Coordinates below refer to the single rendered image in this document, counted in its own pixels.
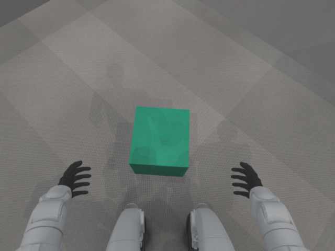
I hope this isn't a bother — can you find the right robot hand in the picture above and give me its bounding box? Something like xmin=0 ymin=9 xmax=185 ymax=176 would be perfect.
xmin=231 ymin=162 xmax=263 ymax=198

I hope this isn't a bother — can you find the left robot hand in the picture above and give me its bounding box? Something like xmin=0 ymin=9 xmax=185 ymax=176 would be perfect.
xmin=58 ymin=161 xmax=91 ymax=198

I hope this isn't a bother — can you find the robot right forearm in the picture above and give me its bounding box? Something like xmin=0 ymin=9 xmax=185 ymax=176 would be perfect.
xmin=249 ymin=186 xmax=310 ymax=251

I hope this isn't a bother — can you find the robot thigh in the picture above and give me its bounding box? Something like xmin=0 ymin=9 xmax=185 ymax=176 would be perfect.
xmin=106 ymin=208 xmax=144 ymax=251
xmin=191 ymin=208 xmax=235 ymax=251

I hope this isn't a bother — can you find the robot left forearm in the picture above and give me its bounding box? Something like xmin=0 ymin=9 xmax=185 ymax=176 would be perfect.
xmin=15 ymin=185 xmax=72 ymax=251

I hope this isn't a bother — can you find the robot left thigh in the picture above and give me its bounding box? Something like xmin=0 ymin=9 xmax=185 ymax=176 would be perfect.
xmin=106 ymin=208 xmax=144 ymax=251

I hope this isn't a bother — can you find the robot right thigh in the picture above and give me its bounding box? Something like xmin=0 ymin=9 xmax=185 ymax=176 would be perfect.
xmin=191 ymin=208 xmax=235 ymax=251

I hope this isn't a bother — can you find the carton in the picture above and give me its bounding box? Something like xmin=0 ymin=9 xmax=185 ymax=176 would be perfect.
xmin=129 ymin=106 xmax=189 ymax=177

